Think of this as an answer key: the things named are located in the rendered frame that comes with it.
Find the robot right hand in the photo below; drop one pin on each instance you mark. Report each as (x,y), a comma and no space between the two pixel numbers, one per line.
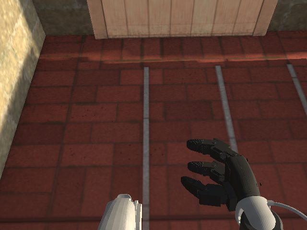
(235,176)

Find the right robot forearm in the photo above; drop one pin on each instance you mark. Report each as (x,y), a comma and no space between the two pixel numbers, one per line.
(253,213)

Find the robot left shin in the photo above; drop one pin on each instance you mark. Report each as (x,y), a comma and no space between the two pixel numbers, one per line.
(123,196)

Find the robot left thigh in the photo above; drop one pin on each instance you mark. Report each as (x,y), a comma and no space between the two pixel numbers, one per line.
(122,214)

